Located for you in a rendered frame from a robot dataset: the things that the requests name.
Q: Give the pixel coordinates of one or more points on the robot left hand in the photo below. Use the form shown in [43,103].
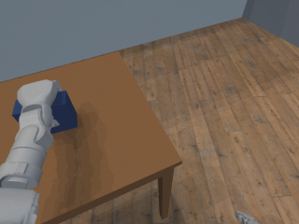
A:
[44,91]

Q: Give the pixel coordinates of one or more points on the robot left forearm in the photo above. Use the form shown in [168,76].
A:
[23,166]

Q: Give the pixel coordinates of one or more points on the robot left upper arm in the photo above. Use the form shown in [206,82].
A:
[18,206]

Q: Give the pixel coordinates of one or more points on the table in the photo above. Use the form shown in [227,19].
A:
[118,146]

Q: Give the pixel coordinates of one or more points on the robot right hand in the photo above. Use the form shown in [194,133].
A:
[245,218]

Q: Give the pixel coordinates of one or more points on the sponge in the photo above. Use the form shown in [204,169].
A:
[62,110]

